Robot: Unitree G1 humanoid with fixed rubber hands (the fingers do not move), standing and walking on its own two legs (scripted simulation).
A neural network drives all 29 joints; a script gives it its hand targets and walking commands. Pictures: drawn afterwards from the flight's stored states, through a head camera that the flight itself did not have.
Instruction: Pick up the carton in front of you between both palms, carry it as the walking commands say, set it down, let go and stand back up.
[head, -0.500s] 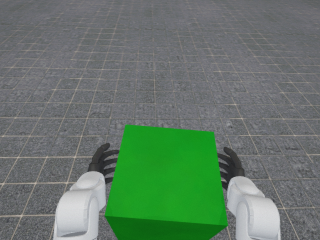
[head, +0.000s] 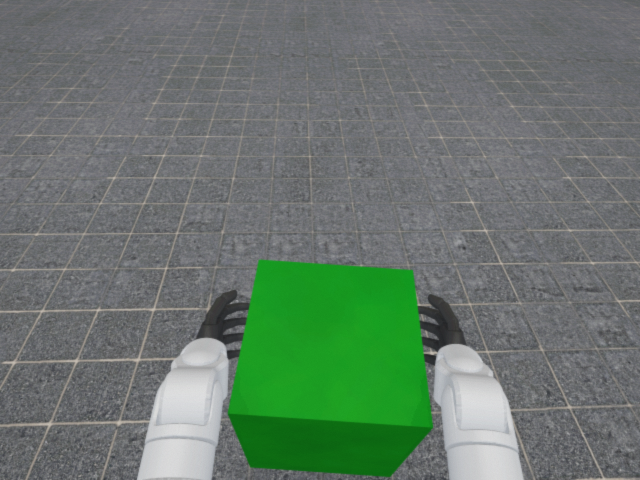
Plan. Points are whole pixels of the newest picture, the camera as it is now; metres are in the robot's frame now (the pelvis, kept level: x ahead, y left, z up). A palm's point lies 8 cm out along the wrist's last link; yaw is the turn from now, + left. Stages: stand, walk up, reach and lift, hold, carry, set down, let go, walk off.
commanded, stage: carry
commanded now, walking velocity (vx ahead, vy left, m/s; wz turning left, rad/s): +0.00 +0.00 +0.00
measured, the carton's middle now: (327, 373) +0.29 +0.00 -0.06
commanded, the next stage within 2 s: none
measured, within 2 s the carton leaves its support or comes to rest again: neither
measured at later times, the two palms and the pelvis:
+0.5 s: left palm (213, 360) +0.26 +0.14 +0.04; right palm (462, 367) +0.26 -0.16 +0.04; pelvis -0.03 -0.01 +0.00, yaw +0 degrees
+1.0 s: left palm (214, 353) +0.26 +0.14 +0.04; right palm (463, 360) +0.26 -0.16 +0.04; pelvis -0.01 -0.01 +0.01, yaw +0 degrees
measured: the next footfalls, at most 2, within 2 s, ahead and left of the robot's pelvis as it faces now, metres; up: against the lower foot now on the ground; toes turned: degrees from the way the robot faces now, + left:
right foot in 1.46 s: +0.28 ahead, -0.14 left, +0.00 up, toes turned -8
left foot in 1.80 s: +0.41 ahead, +0.09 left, +0.00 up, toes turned -15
